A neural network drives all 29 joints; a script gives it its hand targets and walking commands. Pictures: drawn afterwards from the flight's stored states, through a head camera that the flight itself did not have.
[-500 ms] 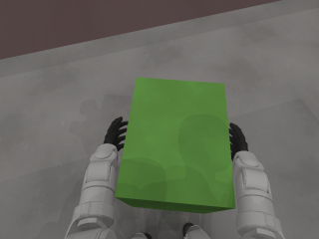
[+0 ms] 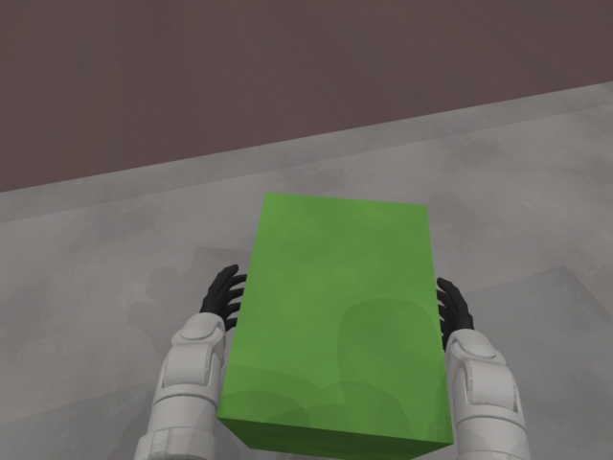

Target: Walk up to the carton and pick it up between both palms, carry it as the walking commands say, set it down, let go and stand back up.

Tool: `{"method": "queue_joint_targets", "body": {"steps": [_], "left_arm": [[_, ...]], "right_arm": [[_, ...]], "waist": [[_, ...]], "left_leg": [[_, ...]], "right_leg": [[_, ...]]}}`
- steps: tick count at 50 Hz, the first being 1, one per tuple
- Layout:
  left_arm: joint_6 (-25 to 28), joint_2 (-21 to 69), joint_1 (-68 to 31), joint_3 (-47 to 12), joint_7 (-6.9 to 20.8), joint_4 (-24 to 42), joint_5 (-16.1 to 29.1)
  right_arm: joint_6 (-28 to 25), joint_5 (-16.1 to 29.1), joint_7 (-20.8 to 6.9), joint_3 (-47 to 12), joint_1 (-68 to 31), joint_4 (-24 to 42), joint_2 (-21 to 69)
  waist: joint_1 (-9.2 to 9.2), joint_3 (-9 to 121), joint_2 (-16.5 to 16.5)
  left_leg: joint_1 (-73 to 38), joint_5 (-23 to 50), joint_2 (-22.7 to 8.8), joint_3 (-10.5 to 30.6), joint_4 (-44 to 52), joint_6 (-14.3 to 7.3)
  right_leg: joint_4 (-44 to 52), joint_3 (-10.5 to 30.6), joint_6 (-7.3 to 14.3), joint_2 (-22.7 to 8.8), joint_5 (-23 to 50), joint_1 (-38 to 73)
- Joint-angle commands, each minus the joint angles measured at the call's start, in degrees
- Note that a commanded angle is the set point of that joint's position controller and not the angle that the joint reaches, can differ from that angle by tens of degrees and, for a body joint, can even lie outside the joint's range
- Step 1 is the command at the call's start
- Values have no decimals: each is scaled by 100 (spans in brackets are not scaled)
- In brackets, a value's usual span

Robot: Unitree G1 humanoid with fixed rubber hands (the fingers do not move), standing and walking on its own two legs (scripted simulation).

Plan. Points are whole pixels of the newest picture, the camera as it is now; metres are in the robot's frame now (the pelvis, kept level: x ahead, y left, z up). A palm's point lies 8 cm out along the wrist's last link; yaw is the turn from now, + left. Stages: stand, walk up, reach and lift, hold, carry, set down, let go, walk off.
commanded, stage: reach and lift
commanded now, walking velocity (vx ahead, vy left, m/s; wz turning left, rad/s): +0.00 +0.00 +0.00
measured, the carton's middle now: (332, 334) +0.33 -0.03 -0.06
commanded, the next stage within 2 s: hold in 1.56 s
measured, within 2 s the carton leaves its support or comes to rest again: neither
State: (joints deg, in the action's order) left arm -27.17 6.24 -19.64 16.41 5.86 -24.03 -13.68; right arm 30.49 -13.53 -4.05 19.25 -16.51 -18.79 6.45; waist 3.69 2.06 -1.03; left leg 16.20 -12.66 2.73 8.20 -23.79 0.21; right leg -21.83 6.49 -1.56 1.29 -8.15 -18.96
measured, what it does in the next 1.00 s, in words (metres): stands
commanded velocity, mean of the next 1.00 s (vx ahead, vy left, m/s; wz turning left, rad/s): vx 0.00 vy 0.00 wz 0.00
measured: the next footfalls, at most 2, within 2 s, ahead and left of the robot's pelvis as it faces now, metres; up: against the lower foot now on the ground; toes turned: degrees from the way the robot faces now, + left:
none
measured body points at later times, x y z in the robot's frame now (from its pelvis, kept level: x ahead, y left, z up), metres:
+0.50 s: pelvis +0.01 +0.00 +0.01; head -0.03 +0.00 +0.45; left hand +0.32 +0.14 +0.05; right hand +0.29 -0.18 +0.04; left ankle -0.01 +0.12 -0.74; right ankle +0.03 -0.13 -0.74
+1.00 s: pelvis +0.01 -0.01 +0.01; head -0.02 -0.01 +0.46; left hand +0.31 +0.15 +0.04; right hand +0.30 -0.17 +0.04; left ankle -0.01 +0.12 -0.74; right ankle +0.03 -0.13 -0.74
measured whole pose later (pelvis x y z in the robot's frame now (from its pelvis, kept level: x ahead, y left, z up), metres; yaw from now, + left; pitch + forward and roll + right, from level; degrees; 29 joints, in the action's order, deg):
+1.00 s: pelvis +0.01 -0.01 +0.01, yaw +0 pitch -5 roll +0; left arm -39.8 6.8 -12.5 13.6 4.9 -9.8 -12.7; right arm 42.6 -13.6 -2.6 13.5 -12.3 -8.3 7.3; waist -0.1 -1.9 -1.0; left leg -0.2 -11.2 1.5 7.5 -16.4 0.4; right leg -16.1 6.3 -0.7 1.6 -7.3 -3.5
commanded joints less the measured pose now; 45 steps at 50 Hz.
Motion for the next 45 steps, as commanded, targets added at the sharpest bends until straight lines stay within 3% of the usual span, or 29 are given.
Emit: {"method": "queue_joint_targets", "body": {"steps": [1, 13, 23, 30, 45], "left_arm": [[-207, 5093, -2473, -3135, 1027, 195, 800], [-796, 5006, -2220, -3458, 962, 805, 1044], [-1233, 4728, -2207, -3392, 938, 1112, 1099], [-1291, 4732, -2304, -3330, 974, 1208, 1114], [-1281, 4578, -2112, -3461, 932, 1655, 1173]], "right_arm": [[95, 993, -1080, -3426, -2813, 369, 5074], [672, 1168, -1035, -3662, -2648, 924, 4895], [1121, 1246, -1016, -3768, -2637, 1095, 4846], [1163, 1258, -1004, -3796, -2730, 1141, 4939], [1112, 1250, -932, -3933, -2417, 1368, 4848]], "waist": [[-1, 1958, 83], [-85, 1353, 35], [-233, 856, 115], [-345, 877, 73], [-365, 1054, 119]], "left_leg": [[-494, 1206, 333, -442, 484, 32], [-1122, 1229, 250, -349, 916, 56], [-1247, 857, 248, -401, 1085, 13], [-1281, 874, 277, -438, 1031, -4], [-1372, 1255, 309, -453, 964, 33]], "right_leg": [[148, -506, -6, 361, 1523, 1856], [491, -439, 80, 394, 1287, 2237], [671, -414, 81, 419, 838, 2222], [625, -393, 75, 411, 791, 2271], [598, -346, 51, 403, 1118, 2441]]}}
